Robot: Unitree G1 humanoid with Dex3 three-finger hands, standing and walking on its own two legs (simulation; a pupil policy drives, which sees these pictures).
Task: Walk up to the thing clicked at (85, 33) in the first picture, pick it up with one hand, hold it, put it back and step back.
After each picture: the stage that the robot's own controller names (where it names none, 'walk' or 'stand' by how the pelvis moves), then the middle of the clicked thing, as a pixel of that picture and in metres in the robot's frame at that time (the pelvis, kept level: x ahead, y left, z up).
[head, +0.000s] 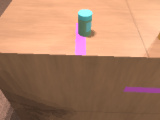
stand; (84, 23) +0.69 +0.02 +0.06
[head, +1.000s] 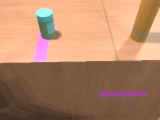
rise first; (46, 24) +0.60 +0.20 +0.09
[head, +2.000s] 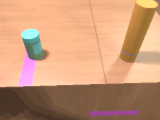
stand; (33, 45) +0.52 +0.23 +0.06
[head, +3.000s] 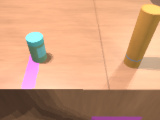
stand; (37, 48) +0.52 +0.22 +0.05
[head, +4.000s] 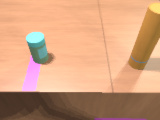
stand; (38, 48) +0.50 +0.21 +0.05
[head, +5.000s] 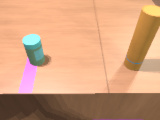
stand; (34, 50) +0.50 +0.22 +0.05
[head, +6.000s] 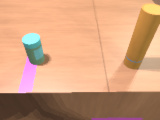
stand; (34, 49) +0.50 +0.22 +0.05
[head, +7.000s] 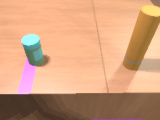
rise first; (33, 50) +0.49 +0.23 +0.05
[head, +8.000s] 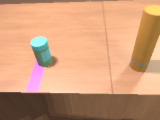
rise first; (41, 52) +0.50 +0.24 +0.06
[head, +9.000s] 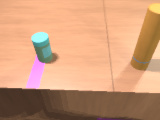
go down; (42, 48) +0.50 +0.23 +0.06
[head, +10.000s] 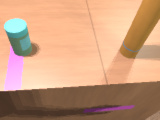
go down; (19, 38) +0.49 +0.21 +0.07
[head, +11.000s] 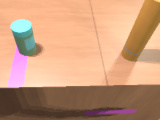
approach; (24, 38) +0.50 +0.21 +0.08
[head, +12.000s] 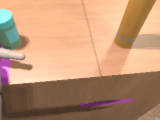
close in; (6, 30) +0.50 +0.24 +0.11
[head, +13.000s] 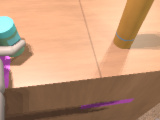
lift; (8, 38) +0.47 +0.22 +0.11
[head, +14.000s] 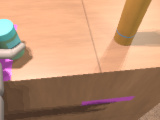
lift; (8, 40) +0.46 +0.22 +0.11
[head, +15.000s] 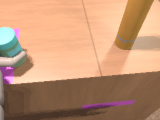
lift; (9, 48) +0.43 +0.23 +0.11
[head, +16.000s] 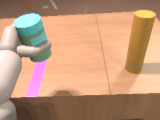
lift; (34, 39) +0.34 +0.15 +0.27
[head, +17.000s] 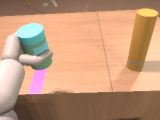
hold; (36, 47) +0.34 +0.16 +0.24
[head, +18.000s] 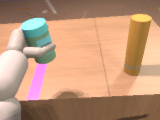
crouch; (39, 41) +0.35 +0.14 +0.27
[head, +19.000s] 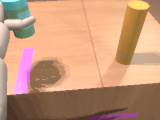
crouch; (19, 16) +0.46 +0.19 +0.25
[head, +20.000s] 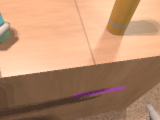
lower; out of the picture +0.51 +0.23 +0.12
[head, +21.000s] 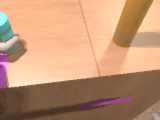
lower; (1, 34) +0.48 +0.23 +0.11
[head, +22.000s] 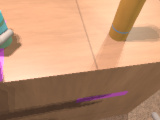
lower; out of the picture +0.50 +0.24 +0.11
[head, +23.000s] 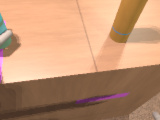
lower; out of the picture +0.49 +0.24 +0.11
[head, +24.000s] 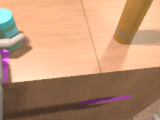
draw back; (6, 30) +0.49 +0.22 +0.11
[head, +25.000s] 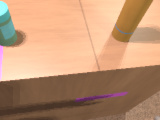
rise; (0, 25) +0.49 +0.22 +0.11
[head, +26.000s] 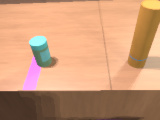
sink last; (41, 52) +0.49 +0.23 +0.08
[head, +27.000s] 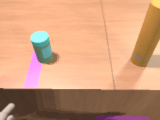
stand; (42, 48) +0.49 +0.21 +0.06
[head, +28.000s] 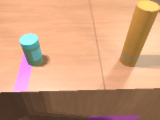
stand; (32, 50) +0.48 +0.23 +0.06
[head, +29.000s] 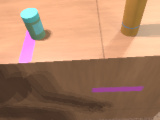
walk; (33, 24) +0.58 +0.24 +0.08
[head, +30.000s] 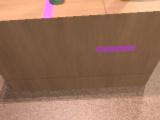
walk; out of the picture +0.88 +0.21 +0.07
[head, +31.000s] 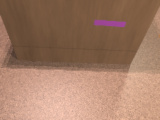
stand; out of the picture +1.24 +0.15 +0.07
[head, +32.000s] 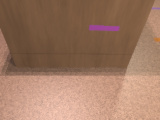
stand; out of the picture +1.25 +0.21 +0.06
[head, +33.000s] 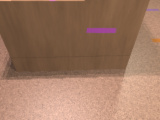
stand; out of the picture +1.26 +0.22 +0.05
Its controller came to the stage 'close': yes
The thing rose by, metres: 0.21
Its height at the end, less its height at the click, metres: +0.00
